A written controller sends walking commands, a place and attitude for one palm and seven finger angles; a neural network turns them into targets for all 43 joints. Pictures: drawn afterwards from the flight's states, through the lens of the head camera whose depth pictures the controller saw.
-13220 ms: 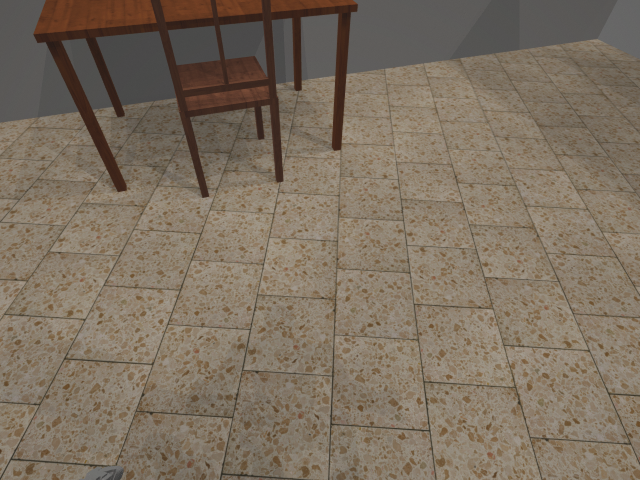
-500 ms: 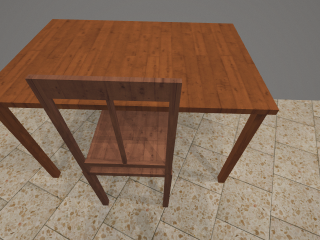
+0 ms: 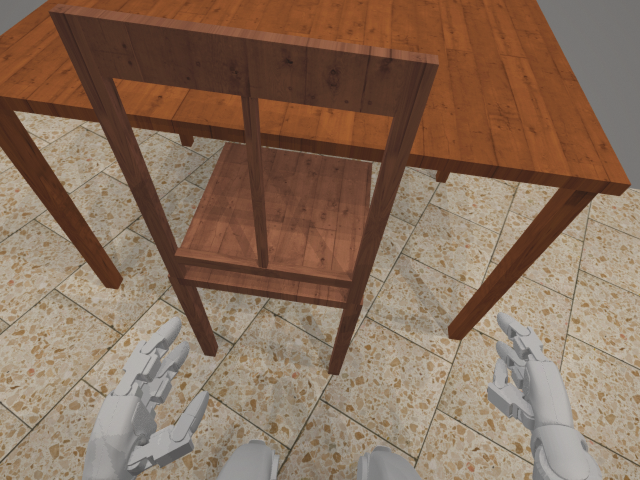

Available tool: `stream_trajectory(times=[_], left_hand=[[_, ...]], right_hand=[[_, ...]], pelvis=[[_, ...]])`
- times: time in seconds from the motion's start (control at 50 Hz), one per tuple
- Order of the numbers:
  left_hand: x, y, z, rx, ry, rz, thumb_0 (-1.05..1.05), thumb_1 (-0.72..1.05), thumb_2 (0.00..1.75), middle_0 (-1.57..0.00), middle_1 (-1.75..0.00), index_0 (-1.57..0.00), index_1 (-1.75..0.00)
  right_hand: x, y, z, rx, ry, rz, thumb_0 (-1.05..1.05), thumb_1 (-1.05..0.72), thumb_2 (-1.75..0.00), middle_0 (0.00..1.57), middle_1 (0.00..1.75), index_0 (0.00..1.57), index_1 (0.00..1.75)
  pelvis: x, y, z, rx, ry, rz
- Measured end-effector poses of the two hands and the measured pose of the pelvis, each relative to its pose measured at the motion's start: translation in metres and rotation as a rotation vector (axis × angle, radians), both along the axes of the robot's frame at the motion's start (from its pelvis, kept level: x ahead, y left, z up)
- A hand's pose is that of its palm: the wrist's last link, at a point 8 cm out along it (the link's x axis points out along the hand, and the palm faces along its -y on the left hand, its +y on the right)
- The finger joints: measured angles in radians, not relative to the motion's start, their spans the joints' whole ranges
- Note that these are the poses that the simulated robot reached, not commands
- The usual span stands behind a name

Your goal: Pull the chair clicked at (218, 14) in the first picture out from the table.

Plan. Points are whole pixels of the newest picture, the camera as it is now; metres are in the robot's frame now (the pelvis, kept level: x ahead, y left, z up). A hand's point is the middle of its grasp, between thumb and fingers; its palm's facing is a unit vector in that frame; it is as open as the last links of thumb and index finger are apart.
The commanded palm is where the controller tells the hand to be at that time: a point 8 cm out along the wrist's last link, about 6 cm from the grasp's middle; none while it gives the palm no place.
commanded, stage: raise the hand toward the chair's back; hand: left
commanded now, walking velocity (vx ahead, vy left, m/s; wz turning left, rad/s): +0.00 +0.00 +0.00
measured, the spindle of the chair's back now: (258, 199) +0.49 +0.14 +0.03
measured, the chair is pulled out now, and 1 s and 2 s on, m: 0.00 0.00 0.00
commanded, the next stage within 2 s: aim the fingers beside a spindle in 1.64 s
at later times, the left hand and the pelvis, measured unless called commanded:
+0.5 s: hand (166, 379) +0.21 +0.19 +0.04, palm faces -0.01 -1.00 -0.06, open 13.9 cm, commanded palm +0.19 +0.24 +0.05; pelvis +0.00 +0.01 +0.00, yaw +0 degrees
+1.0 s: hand (149, 355) +0.23 +0.21 +0.06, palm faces -0.01 -1.00 -0.07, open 16.8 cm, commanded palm +0.21 +0.27 +0.06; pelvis +0.01 +0.01 +0.01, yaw +1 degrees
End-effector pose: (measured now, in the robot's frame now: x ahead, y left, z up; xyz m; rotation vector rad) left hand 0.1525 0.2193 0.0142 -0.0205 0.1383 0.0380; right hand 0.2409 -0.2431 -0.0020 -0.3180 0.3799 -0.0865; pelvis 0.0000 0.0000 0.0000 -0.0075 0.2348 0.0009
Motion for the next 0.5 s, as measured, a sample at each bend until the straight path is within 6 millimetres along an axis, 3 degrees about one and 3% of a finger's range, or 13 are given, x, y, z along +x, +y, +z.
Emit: stream_trajectory(times=[0.04, 0.1, 0.22, 0.36, 0.5], left_hand=[[-0.009, 0.010, 0.007, 0.035, -0.025, 0.042, 0.02, 0.52, 0.73, -0.16, -0.24, -0.17, -0.24], [-0.006, 0.016, 0.022, 0.067, -0.115, 0.040, 0.02, 0.45, 0.70, -0.15, -0.22, -0.16, -0.23], [0.028, 0.005, 0.023, 0.055, -0.095, -0.108, 0.01, 0.31, 0.65, -0.13, -0.20, -0.14, -0.21], [0.038, 0.017, 0.029, 0.055, -0.002, -0.052, 0.01, 0.15, 0.58, -0.12, -0.18, -0.13, -0.18], [0.040, 0.023, 0.034, 0.080, -0.060, -0.052, 0.01, -0.01, 0.51, -0.10, -0.15, -0.11, -0.16]], right_hand=[[0.006, 0.014, -0.012, 0.013, 0.016, 0.040, 0.01, -0.91, -0.90, 0.20, 0.30, 0.20, 0.30], [0.005, 0.036, -0.037, 0.049, 0.067, 0.089, 0.01, -0.91, -0.90, 0.20, 0.30, 0.20, 0.30], [-0.032, 0.058, -0.082, 0.146, 0.228, 0.057, 0.01, -0.90, -0.90, 0.20, 0.30, 0.20, 0.30], [-0.083, 0.039, -0.089, 0.159, 0.356, -0.101, 0.02, -0.90, -0.90, 0.21, 0.30, 0.21, 0.30], [-0.094, 0.004, -0.077, 0.062, 0.350, -0.156, 0.02, -0.90, -0.90, 0.20, 0.30, 0.20, 0.30]], pelvis=[[-0.001, -0.001, -0.006, -0.014, 0.014, 0.014], [-0.004, -0.001, -0.013, -0.034, 0.032, 0.033], [-0.008, 0.002, -0.016, -0.041, 0.058, 0.033], [-0.002, 0.005, -0.003, -0.025, 0.059, 0.012], [0.001, 0.008, -0.001, -0.025, 0.061, 0.013]])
